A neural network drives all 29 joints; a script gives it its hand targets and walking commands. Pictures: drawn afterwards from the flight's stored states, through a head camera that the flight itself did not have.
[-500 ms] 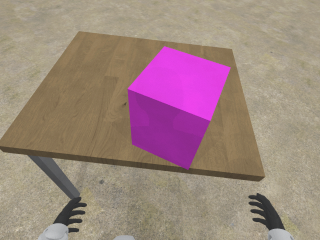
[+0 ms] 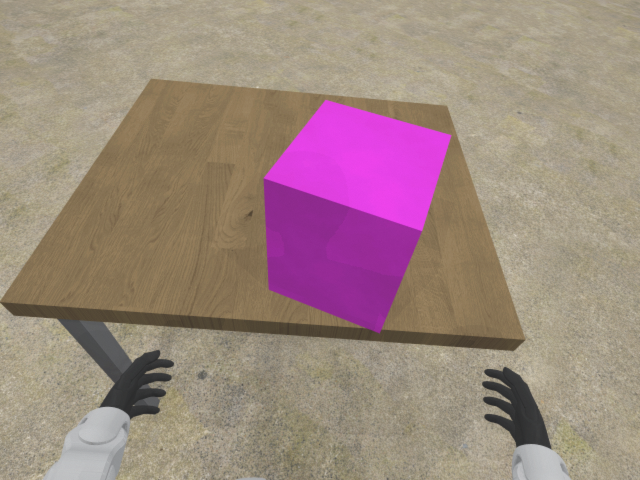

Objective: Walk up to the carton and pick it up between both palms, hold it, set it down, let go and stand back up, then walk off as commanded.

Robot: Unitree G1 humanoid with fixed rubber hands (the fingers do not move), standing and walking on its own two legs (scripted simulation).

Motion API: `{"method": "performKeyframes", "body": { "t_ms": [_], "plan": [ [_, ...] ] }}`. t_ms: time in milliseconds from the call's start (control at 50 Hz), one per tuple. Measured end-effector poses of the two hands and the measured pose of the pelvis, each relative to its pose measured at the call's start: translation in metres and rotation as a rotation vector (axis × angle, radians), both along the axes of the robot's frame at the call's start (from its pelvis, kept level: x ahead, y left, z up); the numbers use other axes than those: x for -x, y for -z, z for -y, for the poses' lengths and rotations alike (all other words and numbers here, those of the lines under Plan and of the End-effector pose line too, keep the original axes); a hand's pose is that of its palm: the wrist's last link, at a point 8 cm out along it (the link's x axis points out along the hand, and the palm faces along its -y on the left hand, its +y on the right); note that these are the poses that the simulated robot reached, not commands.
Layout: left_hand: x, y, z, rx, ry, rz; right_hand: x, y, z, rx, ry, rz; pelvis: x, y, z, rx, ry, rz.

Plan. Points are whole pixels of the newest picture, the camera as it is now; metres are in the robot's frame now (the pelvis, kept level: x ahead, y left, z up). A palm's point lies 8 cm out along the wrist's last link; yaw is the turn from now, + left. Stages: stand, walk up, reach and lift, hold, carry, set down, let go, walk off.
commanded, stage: reach and lift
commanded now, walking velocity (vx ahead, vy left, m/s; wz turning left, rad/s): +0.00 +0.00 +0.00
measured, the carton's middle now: (353, 218) +0.48 -0.03 +0.03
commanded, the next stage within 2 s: none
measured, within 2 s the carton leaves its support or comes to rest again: neither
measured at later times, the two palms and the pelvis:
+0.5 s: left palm (121, 379) +0.23 +0.26 -0.01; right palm (495, 411) +0.20 -0.19 -0.01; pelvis +0.03 +0.00 +0.00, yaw +0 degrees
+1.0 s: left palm (130, 327) +0.28 +0.26 +0.02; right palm (474, 380) +0.23 -0.17 +0.01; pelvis +0.04 +0.00 +0.00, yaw +0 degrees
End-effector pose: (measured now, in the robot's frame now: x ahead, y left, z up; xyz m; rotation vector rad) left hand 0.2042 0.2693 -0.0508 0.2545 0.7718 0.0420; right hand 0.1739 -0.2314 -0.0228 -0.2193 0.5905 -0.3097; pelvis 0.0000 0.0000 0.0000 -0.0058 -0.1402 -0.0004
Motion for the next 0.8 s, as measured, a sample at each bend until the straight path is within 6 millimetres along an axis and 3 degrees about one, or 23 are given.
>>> {"method": "performKeyframes", "body": {
  "t_ms": [300,540,800],
  "plan": [
    [-0.009,-0.013,0.006,0.084,0.06,0.111,-0.018,-0.012,-0.026,-0.058,0.045,0.077,-0.02,-0.003,0.0,-0.001,0.005,-0.035],
    [-0.029,-0.04,0.006,0.108,0.135,0.23,-0.028,-0.02,-0.044,-0.115,0.085,0.164,-0.03,-0.003,0.005,-0.007,0.006,-0.049],
    [-0.046,-0.053,0.007,0.137,0.189,0.312,-0.04,-0.03,-0.063,-0.155,0.165,0.272,-0.036,-0.002,0.004,-0.006,0.007,-0.052]
  ]
}}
